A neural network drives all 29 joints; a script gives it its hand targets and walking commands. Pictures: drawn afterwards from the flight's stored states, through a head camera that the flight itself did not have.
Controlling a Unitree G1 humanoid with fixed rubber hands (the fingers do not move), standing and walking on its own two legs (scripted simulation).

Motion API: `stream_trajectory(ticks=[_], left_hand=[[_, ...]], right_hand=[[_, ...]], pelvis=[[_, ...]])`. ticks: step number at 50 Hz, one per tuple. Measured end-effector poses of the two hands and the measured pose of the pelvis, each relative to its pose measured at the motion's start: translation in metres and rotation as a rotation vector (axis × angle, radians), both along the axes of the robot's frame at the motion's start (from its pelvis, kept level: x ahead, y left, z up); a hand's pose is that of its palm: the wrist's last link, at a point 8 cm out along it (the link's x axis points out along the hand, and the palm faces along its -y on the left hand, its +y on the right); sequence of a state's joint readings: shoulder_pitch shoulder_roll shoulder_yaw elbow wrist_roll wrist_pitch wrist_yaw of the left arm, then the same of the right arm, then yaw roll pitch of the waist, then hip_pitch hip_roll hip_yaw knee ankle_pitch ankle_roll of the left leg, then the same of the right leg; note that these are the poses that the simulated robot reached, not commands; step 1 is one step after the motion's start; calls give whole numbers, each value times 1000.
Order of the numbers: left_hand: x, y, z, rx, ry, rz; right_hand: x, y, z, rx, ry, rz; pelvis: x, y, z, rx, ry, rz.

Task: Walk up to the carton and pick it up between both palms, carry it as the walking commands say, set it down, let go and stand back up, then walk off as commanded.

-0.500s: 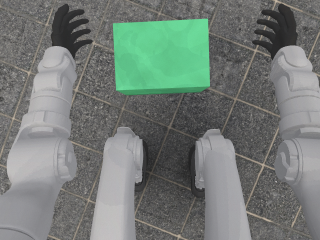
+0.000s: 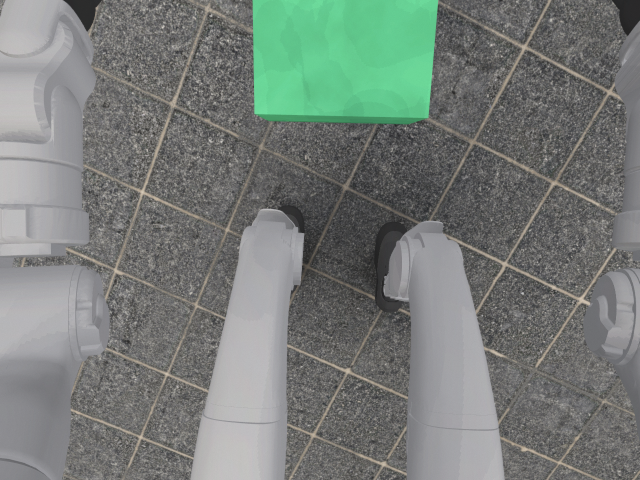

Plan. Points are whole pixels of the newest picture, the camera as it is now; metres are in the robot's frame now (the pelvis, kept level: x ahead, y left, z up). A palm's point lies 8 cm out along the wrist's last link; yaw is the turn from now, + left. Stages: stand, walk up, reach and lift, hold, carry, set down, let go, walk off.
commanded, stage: set down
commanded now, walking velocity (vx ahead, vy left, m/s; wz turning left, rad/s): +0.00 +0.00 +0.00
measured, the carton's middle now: (341, 61) +0.55 +0.02 -0.51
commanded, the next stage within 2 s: let go in 0.36 s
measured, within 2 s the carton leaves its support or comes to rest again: neither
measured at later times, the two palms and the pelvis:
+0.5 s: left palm out of the picture +0.49 +0.24 -0.05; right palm out of the picture +0.49 -0.23 -0.04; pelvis +0.04 -0.01 +0.07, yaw +0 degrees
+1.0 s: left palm out of the picture +0.30 +0.24 +0.09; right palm out of the picture +0.31 -0.24 +0.09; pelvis +0.10 +0.00 +0.16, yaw -1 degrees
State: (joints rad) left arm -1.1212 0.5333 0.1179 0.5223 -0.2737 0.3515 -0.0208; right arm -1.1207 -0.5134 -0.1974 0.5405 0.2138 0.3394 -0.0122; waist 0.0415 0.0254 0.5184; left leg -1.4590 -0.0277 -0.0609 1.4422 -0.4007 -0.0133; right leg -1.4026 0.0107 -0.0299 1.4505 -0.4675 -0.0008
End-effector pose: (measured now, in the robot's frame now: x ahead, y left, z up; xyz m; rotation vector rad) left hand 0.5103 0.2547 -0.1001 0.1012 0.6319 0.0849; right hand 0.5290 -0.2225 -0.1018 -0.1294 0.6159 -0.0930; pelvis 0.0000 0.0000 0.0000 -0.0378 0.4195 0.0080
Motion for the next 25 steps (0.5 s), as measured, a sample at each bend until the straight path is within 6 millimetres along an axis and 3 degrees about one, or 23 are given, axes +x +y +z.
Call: stream_trajectory(ticks=[5, 8, 12, 14, 17, 20, 25], left_hand=[[1, -4, 27, 7, 52, 64], [-1, 5, 58, -3, 12, 124], [-4, 20, 106, 1, -61, 155], [-5, 19, 119, 4, -58, 134], [-7, 5, 117, -14, 2, 72], [-7, -15, 99, -22, 58, 10], [-21, -18, 54, 24, 140, 6]], right_hand=[[-7, 0, 22, 60, 73, -2], [-11, -2, 43, 73, 66, -27], [-7, -4, 85, 55, -2, -30], [-7, 0, 98, 51, 0, -16], [-13, 10, 98, 63, 68, 10], [-24, 15, 86, 44, 121, 22], [-40, -5, 64, -60, 149, -14]], pelvis=[[13, 1, 16, 26, 91, -28], [25, 0, 24, 35, 188, -34], [36, -1, 37, 37, 255, -28], [38, -1, 45, 37, 265, -24], [37, -2, 55, 35, 273, -17], [34, -4, 63, 29, 270, -16], [40, -6, 69, 26, 276, -23]])
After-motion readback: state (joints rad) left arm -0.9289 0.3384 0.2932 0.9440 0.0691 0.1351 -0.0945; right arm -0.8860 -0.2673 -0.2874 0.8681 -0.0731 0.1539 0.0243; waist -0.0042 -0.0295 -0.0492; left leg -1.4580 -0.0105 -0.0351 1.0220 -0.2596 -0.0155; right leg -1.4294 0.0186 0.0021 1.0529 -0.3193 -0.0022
